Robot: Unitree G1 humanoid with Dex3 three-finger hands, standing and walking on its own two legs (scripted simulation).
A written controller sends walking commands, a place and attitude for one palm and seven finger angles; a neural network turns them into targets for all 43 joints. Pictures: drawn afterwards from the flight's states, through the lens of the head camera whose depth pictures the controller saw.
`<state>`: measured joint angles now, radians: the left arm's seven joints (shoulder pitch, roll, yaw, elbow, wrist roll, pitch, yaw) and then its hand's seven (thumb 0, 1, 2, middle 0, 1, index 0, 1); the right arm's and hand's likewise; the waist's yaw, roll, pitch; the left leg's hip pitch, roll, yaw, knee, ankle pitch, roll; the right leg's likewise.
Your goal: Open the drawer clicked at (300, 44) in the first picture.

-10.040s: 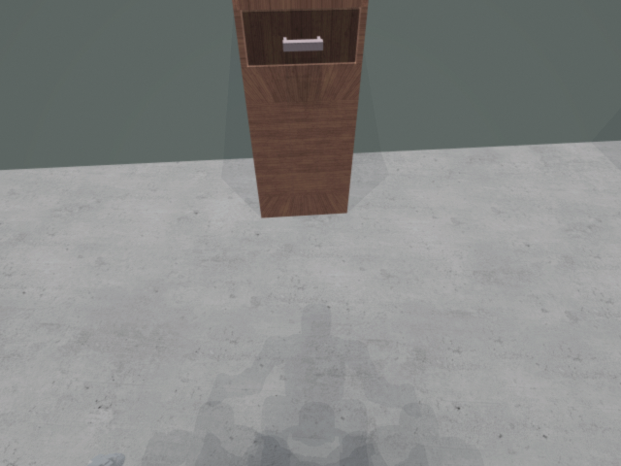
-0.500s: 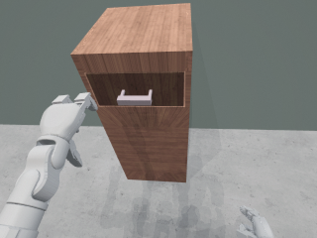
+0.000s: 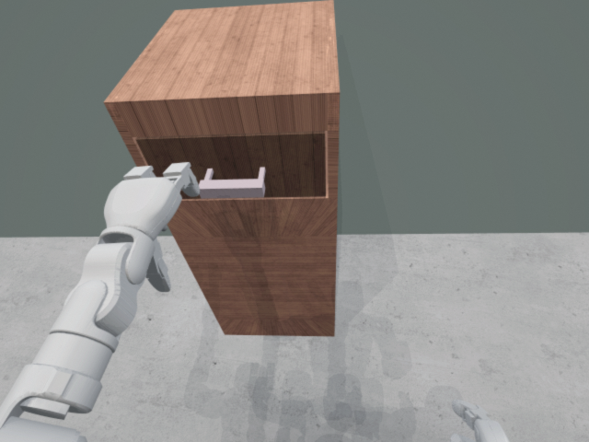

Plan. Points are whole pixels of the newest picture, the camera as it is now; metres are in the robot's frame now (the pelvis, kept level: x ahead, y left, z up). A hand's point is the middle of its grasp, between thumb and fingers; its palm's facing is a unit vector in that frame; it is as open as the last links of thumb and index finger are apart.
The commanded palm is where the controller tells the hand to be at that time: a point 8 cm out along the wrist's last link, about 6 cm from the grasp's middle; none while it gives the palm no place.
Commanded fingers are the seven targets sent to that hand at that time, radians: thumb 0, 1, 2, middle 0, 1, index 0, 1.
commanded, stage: move the hooked fingers above the handle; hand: left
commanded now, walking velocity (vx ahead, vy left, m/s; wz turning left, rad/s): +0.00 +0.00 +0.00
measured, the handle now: (233, 180) +0.56 +0.18 +0.02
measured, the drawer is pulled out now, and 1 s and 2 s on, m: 0.00 0.00 0.00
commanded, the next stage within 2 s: lower the fingers behind the handle in 2.00 s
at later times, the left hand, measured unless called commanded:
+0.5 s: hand (209, 198) +0.44 +0.18 +0.09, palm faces +0.00 -0.05 -1.00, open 13.9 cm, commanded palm +0.42 +0.20 +0.15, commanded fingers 0.00 -0.50 0.30 -0.30 -1.20 -0.30 -1.20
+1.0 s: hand (230, 174) +0.51 +0.16 +0.08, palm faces +0.00 -0.02 -1.00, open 13.9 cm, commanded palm +0.49 +0.17 +0.13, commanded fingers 0.00 -0.50 0.30 -0.30 -1.20 -0.30 -1.20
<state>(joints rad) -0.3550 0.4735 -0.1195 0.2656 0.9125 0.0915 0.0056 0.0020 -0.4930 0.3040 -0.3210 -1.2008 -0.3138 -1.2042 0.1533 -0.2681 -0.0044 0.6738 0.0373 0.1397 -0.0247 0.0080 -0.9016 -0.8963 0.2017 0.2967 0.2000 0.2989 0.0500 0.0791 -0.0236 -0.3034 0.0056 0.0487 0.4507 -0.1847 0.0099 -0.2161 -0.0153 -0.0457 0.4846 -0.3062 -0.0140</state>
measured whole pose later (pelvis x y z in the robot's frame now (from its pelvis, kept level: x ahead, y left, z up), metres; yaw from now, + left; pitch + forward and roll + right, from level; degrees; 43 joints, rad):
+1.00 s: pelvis +0.02 -0.01 -0.01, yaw -1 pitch +12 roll +0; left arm -0.89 0.42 -0.12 1.00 1.02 0.09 0.18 0.00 -0.49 0.30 -0.32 -1.20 -0.31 -1.20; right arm 0.30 -0.26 -0.05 0.72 0.03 0.13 -0.02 0.00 -0.90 -0.90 0.20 0.30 0.20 0.30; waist -0.10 0.05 -0.11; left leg -0.55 0.04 0.06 0.61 -0.27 0.00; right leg -0.46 0.01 -0.03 0.63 -0.37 -0.03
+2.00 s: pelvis +0.02 +0.00 -0.02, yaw -2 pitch +14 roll +0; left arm -0.91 0.45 -0.11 1.02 1.02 0.06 0.16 0.00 -0.49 0.30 -0.32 -1.20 -0.31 -1.20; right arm 0.37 -0.26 -0.06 0.73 0.03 0.12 -0.02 0.00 -0.90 -0.90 0.20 0.30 0.20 0.30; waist -0.11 0.05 -0.12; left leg -0.59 0.04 0.06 0.63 -0.28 0.01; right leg -0.49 0.01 -0.03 0.62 -0.37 -0.01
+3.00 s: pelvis +0.01 +0.00 -0.03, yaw -2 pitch +18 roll -1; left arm -0.92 0.42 -0.10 1.15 1.07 0.07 0.31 0.00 -0.49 0.30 -0.32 -1.20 -0.31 -1.23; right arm 0.36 -0.25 -0.06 0.74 0.01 0.10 -0.01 0.00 -0.90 -0.90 0.20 0.30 0.20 0.30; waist -0.14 0.05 -0.14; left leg -0.72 0.05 0.06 0.72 -0.31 0.01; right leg -0.62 0.02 -0.03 0.70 -0.40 -0.01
